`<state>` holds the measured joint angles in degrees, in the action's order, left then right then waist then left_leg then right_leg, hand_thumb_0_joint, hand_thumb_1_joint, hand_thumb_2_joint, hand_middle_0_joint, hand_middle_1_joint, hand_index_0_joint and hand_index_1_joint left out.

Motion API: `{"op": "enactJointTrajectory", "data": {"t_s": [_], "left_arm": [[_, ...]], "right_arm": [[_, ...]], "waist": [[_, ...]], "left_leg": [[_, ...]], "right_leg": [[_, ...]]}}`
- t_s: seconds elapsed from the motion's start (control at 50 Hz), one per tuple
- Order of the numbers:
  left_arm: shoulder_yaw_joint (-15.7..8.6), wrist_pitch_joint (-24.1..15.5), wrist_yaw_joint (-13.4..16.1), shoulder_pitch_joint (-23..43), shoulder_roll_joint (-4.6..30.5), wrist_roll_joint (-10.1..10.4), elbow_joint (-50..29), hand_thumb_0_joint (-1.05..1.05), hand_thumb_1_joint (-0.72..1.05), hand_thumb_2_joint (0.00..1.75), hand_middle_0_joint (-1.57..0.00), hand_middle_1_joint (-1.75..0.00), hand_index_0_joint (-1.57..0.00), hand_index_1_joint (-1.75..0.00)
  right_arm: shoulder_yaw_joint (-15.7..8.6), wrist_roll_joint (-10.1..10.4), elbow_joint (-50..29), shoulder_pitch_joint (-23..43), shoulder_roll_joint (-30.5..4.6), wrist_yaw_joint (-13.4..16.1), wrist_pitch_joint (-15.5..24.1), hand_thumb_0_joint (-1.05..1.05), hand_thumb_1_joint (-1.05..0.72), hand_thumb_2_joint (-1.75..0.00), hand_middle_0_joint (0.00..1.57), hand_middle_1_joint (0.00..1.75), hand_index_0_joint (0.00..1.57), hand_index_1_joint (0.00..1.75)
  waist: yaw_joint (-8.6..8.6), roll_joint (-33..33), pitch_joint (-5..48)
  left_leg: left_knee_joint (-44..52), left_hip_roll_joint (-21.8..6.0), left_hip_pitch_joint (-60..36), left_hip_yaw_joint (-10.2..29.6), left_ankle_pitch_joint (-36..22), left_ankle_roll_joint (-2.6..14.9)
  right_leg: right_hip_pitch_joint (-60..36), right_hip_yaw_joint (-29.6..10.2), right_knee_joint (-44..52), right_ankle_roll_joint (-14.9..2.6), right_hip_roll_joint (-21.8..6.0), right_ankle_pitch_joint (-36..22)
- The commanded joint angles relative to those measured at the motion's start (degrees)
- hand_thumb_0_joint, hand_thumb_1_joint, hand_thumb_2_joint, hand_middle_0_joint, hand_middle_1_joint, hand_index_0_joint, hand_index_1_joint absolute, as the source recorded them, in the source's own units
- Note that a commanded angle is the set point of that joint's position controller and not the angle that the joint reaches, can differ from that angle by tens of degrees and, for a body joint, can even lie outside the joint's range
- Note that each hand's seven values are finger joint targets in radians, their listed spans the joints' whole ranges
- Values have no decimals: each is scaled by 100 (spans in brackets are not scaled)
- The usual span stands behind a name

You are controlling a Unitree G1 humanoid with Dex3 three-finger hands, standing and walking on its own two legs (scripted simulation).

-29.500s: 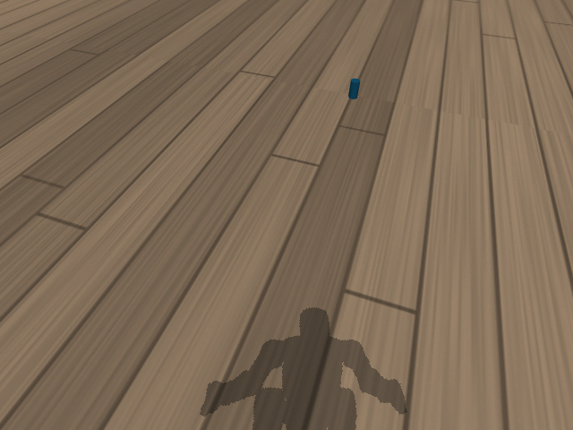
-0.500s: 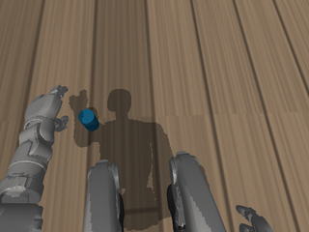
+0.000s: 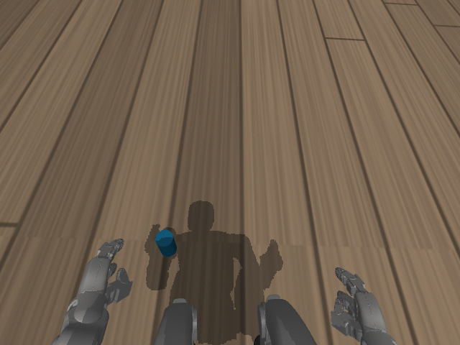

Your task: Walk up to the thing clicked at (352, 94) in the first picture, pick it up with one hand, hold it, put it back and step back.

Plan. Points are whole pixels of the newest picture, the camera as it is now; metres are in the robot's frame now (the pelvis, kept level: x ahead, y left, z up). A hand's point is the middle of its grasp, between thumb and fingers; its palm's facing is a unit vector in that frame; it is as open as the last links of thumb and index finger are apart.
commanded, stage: home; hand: left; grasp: from above
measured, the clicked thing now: (166, 243) +0.50 +0.20 -0.58
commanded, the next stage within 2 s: none
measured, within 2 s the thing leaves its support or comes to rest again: neither
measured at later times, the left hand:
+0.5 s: hand (100, 305) +0.21 +0.18 +0.03, palm faces +0.09 -0.97 -0.21, open 7.4 cm
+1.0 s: hand (98, 309) +0.20 +0.19 +0.03, palm faces +0.07 -0.98 -0.21, open 7.4 cm
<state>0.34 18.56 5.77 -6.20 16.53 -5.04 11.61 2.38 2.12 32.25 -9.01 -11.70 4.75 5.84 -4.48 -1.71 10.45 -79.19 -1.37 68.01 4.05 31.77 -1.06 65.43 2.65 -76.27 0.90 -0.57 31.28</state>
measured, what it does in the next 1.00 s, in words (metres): rises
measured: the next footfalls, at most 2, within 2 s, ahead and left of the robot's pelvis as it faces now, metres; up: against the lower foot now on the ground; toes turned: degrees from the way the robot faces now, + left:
none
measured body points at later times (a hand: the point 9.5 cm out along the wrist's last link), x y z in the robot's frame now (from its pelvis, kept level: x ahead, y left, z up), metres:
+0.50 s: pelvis +0.05 +0.00 +0.08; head +0.07 +0.00 +0.53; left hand +0.20 +0.23 +0.05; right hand +0.23 -0.24 +0.02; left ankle +0.05 +0.12 -0.60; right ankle +0.05 -0.13 -0.60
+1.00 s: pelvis +0.04 +0.00 +0.08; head +0.06 +0.01 +0.53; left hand +0.20 +0.24 +0.05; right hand +0.20 -0.24 +0.01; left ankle +0.05 +0.12 -0.60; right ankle +0.05 -0.13 -0.60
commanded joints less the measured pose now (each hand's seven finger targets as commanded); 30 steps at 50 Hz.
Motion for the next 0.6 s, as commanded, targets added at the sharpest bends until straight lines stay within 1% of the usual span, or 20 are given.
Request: {"op": "enactJointTrajectory", "data": {"t_s": [0.0,0.04,0.06,0.12,0.14,0.18,0.22,0.26,0.3,0.32,0.34,0.4,0.42,0.44,0.46,0.5,0.52,0.54,0.56,0.58], "left_arm": [[-471,37,55,-90,530,401,-1536,0,90,90,-20,-30,-20,-30],[-497,154,18,-350,404,567,-1848,0,90,90,-20,-30,-20,-30],[-608,225,14,-608,399,659,-1936,0,90,90,-20,-30,-20,-30],[-569,369,-43,-1199,211,831,-2298,0,90,90,-20,-30,-20,-30],[-639,409,-57,-1365,228,864,-2454,0,90,90,-20,-30,-20,-30],[-623,477,-98,-1741,179,906,-2689,0,90,90,-20,-30,-20,-30],[-598,524,-156,-1971,127,937,-2826,0,90,90,-20,-30,-20,-30],[-555,549,-222,-2105,102,916,-2884,0,90,90,-20,-30,-20,-30],[-568,543,-288,-2220,138,885,-2980,0,90,90,-20,-30,-20,-30],[-567,543,-313,-2269,125,886,-3022,0,90,90,-20,-30,-20,-30],[-529,543,-344,-2274,120,877,-3023,0,90,90,-20,-30,-20,-30],[-536,532,-402,-2197,158,847,-3057,0,90,90,-20,-30,-20,-30],[-517,513,-420,-2123,145,836,-3036,0,90,90,-20,-30,-20,-30],[-542,503,-430,-2131,154,826,-2974,0,90,90,-20,-30,-20,-30],[-520,490,-447,-2095,129,820,-2985,0,90,90,-20,-30,-20,-30],[-599,465,-443,-2093,219,793,-3022,0,90,90,-20,-30,-20,-30],[-584,456,-444,-2074,213,778,-3036,0,90,90,-20,-30,-20,-30],[-590,453,-443,-2092,218,765,-3035,0,90,90,-20,-30,-20,-30],[-553,451,-439,-2066,208,767,-3092,0,90,90,-20,-30,-20,-30],[-594,445,-427,-2092,226,753,-3036,0,90,90,-20,-30,-20,-30]], "right_arm": [[-282,41,-789,-154,-773,284,369,0,-90,-90,20,30,20,30],[-258,35,-826,-237,-730,371,427,0,-90,-90,20,30,20,30],[-247,37,-876,-288,-741,410,452,0,-90,-90,20,30,20,30],[-234,15,-972,-381,-697,502,536,0,-90,-90,20,30,20,30],[-243,6,-1014,-427,-706,534,561,0,-90,-90,20,30,20,30],[-251,-8,-1097,-464,-681,585,619,0,-90,-90,20,30,20,30],[-252,-35,-1121,-493,-665,621,683,0,-90,-90,20,30,20,30],[-262,-55,-1169,-477,-690,648,736,0,-90,-90,20,30,20,30],[-298,-82,-1175,-483,-703,658,795,0,-90,-90,20,30,20,30],[-315,-91,-1192,-488,-712,656,823,0,-90,-90,20,30,20,30],[-308,-99,-1207,-469,-716,660,851,0,-90,-90,20,30,20,30],[-346,-119,-1205,-460,-760,666,925,0,-90,-90,20,30,20,30],[-346,-138,-1188,-470,-763,660,956,0,-90,-90,20,30,20,30],[-353,-141,-1196,-459,-777,658,977,0,-90,-90,20,30,20,30],[-347,-154,-1155,-494,-771,653,1006,0,-90,-90,20,30,20,30],[-360,-165,-1164,-455,-799,647,1019,0,-90,-90,20,30,20,30],[-367,-170,-1156,-458,-802,632,1026,0,-90,-90,20,30,20,30],[-361,-168,-1155,-443,-796,627,1035,0,-90,-90,20,30,20,30],[-361,-173,-1144,-435,-803,621,1041,0,-90,-90,20,30,20,30],[-355,-186,-1141,-393,-799,619,1041,0,-90,-90,20,30,20,30]], "waist": [[0,-270,1503],[-26,-344,1397],[60,-247,1353],[91,-258,1151],[117,-287,1110],[137,-260,1051],[117,-96,902],[109,-82,573],[153,-54,471],[117,2,507],[125,26,387],[123,57,302],[62,35,313],[99,127,254],[105,-2,302],[164,-31,326],[147,-83,428],[195,-114,318],[176,-186,411],[192,-190,327]], "left_leg": [[1866,111,-2087,-2,-678,180],[2057,105,-2335,-19,-968,168],[2183,113,-2489,-23,-1063,168],[2483,116,-2837,-65,-1466,150],[2563,107,-2966,-85,-1594,146],[2612,137,-3105,-135,-1895,158],[2661,144,-3161,-156,-2027,180],[2816,139,-3195,-148,-1885,185],[2914,132,-3248,-131,-1821,185],[2934,133,-3300,-133,-1864,189],[2961,138,-3271,-145,-1796,194],[2954,154,-3333,-200,-1803,197],[2931,152,-3361,-190,-1834,195],[2937,149,-3320,-189,-1808,198],[2943,153,-3383,-184,-1841,181],[2938,157,-3403,-204,-1893,177],[2960,148,-3461,-175,-1904,164],[2972,151,-3429,-193,-1860,159],[2987,155,-3480,-175,-1863,153],[2996,147,-3463,-181,-1805,153]], "right_leg": [[-1746,-87,1841,-155,140,-832],[-2024,-75,2042,-149,147,-1085],[-2229,-56,2176,-141,143,-1164],[-2603,5,2468,-132,173,-1505],[-2703,13,2540,-137,179,-1605],[-2908,30,2693,-130,187,-1880],[-3029,57,2802,-108,193,-2024],[-2967,102,2913,-109,198,-1870],[-3010,144,3000,-101,195,-1752],[-3044,151,3015,-98,203,-1784],[-3017,176,3036,-83,197,-1715],[-2994,156,3071,-63,170,-1736],[-3006,159,3061,-61,167,-1765],[-2998,160,3064,-49,162,-1745],[-3022,161,3018,-68,153,-1759],[-3086,151,3025,-53,145,-1820],[-3076,156,2989,-72,155,-1806],[-3080,157,3008,-66,147,-1766],[-3073,151,3005,-75,152,-1771],[-3086,164,3028,-69,154,-1720]]}}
